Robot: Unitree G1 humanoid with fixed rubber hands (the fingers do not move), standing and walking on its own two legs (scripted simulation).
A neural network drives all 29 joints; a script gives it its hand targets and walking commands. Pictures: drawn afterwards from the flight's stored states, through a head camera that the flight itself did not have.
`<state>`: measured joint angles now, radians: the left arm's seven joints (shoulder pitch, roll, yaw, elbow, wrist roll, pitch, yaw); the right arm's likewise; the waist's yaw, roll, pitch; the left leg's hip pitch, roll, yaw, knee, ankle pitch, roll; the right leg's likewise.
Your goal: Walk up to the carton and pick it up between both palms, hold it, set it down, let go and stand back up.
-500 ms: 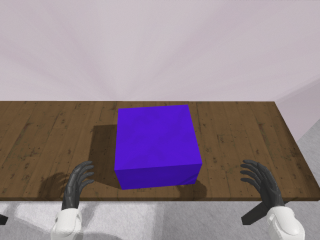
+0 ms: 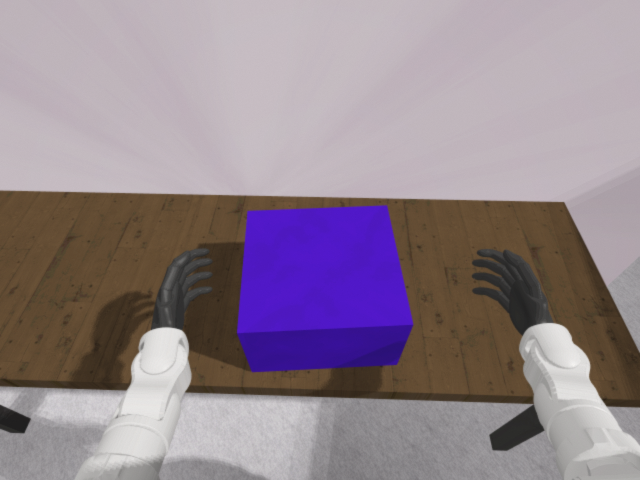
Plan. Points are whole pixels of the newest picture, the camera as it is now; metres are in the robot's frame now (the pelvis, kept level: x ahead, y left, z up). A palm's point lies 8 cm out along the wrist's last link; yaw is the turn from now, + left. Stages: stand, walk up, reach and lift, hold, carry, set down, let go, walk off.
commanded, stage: reach and lift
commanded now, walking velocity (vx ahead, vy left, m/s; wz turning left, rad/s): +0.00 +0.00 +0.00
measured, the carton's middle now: (321, 286) +0.44 +0.04 -0.12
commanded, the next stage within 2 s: none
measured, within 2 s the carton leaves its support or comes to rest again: neither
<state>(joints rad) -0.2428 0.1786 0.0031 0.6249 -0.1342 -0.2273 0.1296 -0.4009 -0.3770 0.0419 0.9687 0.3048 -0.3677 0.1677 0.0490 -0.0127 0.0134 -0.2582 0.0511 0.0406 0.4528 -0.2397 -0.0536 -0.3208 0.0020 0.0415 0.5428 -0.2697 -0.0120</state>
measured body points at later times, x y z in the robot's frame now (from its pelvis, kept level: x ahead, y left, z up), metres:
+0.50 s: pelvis -0.01 +0.00 -0.01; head +0.05 -0.01 +0.44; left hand +0.39 +0.21 +0.04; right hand +0.44 -0.21 +0.05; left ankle -0.01 +0.16 -0.74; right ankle +0.01 -0.11 -0.74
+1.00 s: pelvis -0.01 +0.00 -0.01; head +0.09 -0.02 +0.43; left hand +0.44 +0.21 +0.05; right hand +0.48 -0.21 +0.06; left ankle -0.01 +0.16 -0.74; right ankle +0.01 -0.11 -0.74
